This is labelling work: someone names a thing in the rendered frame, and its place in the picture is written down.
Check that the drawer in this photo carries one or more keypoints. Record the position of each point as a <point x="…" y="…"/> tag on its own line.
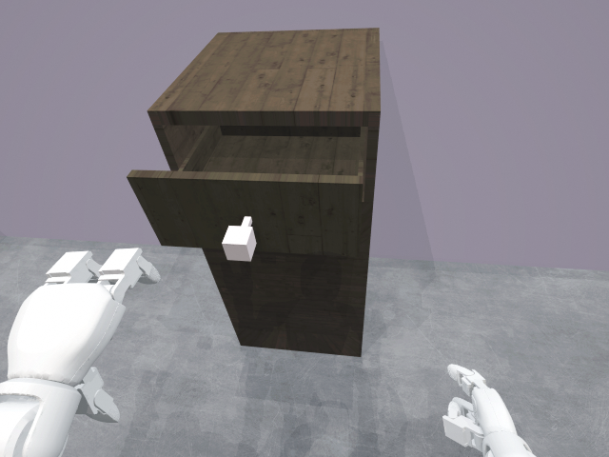
<point x="302" y="187"/>

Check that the right robot hand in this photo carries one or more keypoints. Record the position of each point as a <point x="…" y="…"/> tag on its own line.
<point x="468" y="424"/>

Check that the left robot hand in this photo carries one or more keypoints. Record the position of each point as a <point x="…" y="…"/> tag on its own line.
<point x="63" y="327"/>

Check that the robot left forearm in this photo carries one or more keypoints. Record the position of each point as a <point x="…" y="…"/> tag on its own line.
<point x="35" y="417"/>

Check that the cabinet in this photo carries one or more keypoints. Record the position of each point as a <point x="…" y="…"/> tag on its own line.
<point x="315" y="78"/>

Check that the handle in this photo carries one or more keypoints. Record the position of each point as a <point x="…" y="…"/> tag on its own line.
<point x="239" y="242"/>

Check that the robot right forearm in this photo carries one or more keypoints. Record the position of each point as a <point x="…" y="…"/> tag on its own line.
<point x="505" y="444"/>

